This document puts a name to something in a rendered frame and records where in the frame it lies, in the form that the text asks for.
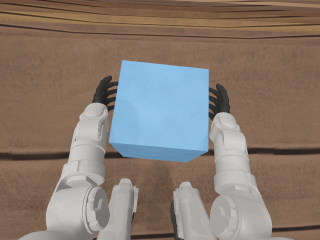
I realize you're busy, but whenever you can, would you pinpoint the carton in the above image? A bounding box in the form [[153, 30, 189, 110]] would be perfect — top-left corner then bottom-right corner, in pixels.
[[109, 60, 209, 163]]

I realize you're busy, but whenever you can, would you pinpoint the robot left forearm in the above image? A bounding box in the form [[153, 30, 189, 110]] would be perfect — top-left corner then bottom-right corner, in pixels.
[[46, 102, 110, 226]]

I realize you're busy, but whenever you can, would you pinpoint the right robot hand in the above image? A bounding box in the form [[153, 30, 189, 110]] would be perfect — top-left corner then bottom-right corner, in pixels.
[[208, 83, 230, 121]]

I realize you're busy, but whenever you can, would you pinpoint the robot left upper arm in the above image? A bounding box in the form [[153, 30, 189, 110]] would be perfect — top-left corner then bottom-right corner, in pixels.
[[18, 185, 110, 240]]

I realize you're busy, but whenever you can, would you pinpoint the robot right forearm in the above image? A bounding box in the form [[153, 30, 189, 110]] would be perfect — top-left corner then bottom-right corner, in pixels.
[[209, 112, 267, 209]]

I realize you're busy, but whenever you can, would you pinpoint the right robot foot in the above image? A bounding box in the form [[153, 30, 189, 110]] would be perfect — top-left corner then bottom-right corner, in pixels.
[[170, 201, 184, 240]]

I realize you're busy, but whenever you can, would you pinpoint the left robot hand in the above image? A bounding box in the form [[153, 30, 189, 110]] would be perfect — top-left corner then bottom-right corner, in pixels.
[[92, 75, 119, 112]]

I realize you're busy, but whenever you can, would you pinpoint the robot left thigh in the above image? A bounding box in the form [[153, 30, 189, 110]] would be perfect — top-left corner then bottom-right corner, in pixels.
[[96, 183, 139, 240]]

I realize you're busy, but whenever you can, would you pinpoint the robot right upper arm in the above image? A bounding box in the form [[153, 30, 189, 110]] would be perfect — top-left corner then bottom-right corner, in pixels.
[[208, 193, 294, 240]]

